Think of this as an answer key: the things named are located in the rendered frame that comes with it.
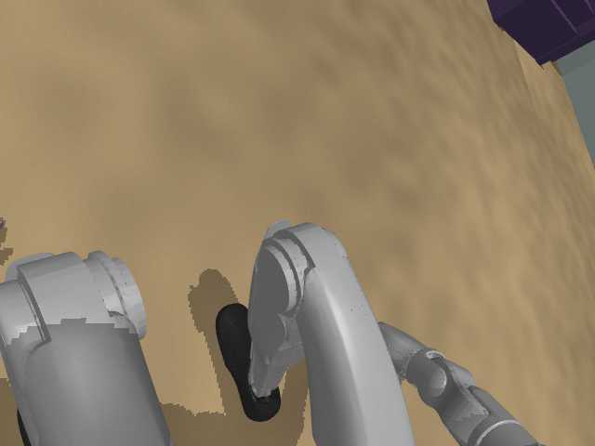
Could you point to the right robot foot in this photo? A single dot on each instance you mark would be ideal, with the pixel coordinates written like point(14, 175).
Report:
point(235, 343)

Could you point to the right robot arm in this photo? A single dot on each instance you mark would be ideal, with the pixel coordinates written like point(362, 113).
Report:
point(472, 415)

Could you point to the armchair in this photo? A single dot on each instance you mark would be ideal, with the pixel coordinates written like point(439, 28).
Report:
point(545, 28)

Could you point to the right robot hand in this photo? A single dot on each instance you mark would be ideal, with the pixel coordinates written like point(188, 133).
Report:
point(402, 348)

